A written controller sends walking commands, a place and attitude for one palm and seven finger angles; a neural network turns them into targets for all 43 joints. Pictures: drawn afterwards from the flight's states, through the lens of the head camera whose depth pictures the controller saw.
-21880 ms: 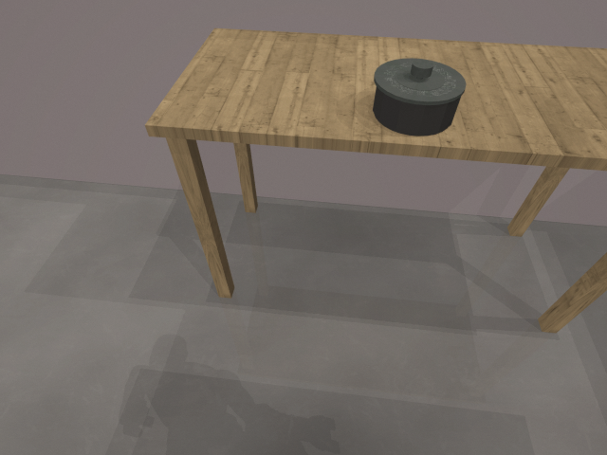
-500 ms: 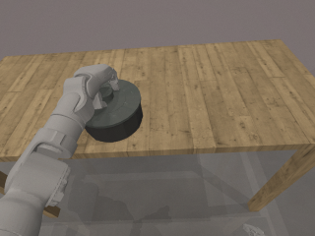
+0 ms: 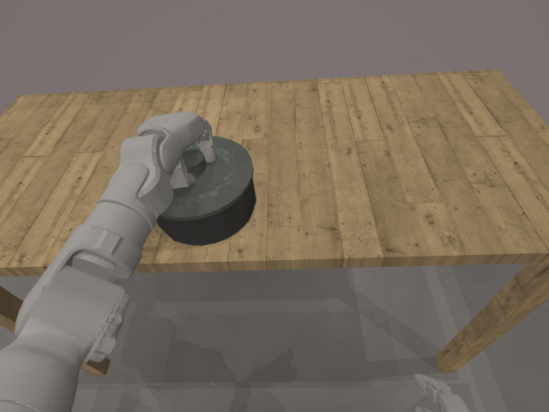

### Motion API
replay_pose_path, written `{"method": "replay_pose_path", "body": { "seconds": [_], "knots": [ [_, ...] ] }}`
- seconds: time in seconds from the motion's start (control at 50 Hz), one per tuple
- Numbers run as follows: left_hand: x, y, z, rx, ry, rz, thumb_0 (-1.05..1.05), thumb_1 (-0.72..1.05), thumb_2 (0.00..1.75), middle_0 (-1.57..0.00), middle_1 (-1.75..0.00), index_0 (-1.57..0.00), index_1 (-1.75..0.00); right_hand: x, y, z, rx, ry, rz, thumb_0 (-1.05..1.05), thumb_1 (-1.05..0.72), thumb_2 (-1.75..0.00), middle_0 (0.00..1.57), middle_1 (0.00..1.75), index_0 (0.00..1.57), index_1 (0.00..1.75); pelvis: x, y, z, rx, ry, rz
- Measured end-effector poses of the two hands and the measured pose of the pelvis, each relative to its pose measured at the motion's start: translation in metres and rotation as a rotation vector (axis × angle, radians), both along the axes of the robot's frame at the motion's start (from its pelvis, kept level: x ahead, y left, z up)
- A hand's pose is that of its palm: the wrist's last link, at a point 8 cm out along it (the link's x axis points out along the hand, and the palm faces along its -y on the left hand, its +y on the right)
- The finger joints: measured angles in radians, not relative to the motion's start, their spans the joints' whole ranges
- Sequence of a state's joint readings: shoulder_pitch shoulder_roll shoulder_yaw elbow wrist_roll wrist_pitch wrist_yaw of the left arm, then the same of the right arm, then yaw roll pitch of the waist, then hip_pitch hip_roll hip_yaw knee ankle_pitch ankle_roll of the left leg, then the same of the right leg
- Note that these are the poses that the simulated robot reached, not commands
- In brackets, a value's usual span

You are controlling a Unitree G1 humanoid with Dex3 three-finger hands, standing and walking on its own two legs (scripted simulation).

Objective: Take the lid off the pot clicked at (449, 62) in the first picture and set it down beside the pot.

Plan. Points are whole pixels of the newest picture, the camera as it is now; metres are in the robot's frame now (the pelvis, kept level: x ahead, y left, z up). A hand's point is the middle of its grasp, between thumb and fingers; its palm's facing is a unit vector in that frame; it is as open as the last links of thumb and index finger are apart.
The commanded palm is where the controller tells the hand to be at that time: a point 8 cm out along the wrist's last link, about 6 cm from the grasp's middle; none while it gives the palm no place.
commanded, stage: close the fingers and squeeze the knob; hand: left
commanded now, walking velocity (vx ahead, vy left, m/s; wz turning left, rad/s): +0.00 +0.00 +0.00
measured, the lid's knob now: (191, 162) +0.47 +0.14 +0.12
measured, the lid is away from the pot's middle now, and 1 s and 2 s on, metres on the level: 0.00 0.00 0.00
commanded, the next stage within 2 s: lift the lid straight up in 0.72 s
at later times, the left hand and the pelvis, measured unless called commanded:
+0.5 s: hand (183, 166) +0.44 +0.14 +0.14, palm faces -0.33 -0.08 -0.94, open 7.5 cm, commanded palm +0.43 +0.15 +0.20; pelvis +0.00 +0.00 +0.00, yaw +0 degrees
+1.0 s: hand (182, 165) +0.44 +0.14 +0.14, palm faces -0.34 -0.08 -0.94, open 7.5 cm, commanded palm +0.43 +0.15 +0.22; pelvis +0.00 +0.00 +0.00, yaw +0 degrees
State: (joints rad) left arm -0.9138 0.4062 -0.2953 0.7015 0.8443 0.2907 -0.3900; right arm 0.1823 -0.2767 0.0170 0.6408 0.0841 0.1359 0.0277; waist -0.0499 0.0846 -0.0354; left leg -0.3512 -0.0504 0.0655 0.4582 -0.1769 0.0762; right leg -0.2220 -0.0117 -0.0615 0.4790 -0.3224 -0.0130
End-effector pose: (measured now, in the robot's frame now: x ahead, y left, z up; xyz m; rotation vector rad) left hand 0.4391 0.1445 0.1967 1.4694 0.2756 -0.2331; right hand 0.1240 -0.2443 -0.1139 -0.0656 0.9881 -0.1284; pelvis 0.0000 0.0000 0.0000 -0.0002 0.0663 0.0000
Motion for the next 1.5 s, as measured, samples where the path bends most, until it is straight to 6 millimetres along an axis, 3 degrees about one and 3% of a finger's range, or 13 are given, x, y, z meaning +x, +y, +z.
{"method": "replay_pose_path", "body": {
  "seconds": [0.22,0.76,1.08,1.5],
  "knots": [
    [-0.003,-0.001,0.001,-0.005,0.003,-0.005,0.02,0.27,0.77,-0.72,-0.98,-0.65,-0.92,-0.008,-0.004,-0.001,-0.008,0.012,-0.010,0.01,-0.91,-0.90,0.20,0.29,0.19,0.30,-0.001,-0.002,0.000,0.000,-0.007,-0.003],
    [0.002,-0.002,0.001,0.020,0.028,0.003,0.01,0.25,0.79,-0.74,-0.99,-0.66,-0.95,-0.027,-0.009,-0.005,-0.024,0.055,-0.035,0.01,-0.91,-0.90,0.20,0.29,0.19,0.30,-0.003,-0.002,0.000,-0.002,-0.003,-0.002],
    [0.002,0.003,0.002,0.001,0.021,-0.018,0.00,0.24,0.79,-0.75,-1.00,-0.66,-0.94,-0.018,-0.007,0.000,-0.033,0.024,-0.032,0.01,-0.91,-0.90,0.20,0.29,0.19,0.30,-0.001,0.002,0.002,-0.004,-0.009,-0.007],
    [-0.007,0.003,0.035,0.013,-0.024,0.006,-0.01,0.24,0.78,-0.77,-0.99,-0.66,-0.94,0.001,0.005,0.003,-0.011,-0.037,0.018,0.01,-0.91,-0.90,0.20,0.29,0.19,0.30,-0.007,0.004,0.002,-0.004,-0.024,0.005]
  ]
}}
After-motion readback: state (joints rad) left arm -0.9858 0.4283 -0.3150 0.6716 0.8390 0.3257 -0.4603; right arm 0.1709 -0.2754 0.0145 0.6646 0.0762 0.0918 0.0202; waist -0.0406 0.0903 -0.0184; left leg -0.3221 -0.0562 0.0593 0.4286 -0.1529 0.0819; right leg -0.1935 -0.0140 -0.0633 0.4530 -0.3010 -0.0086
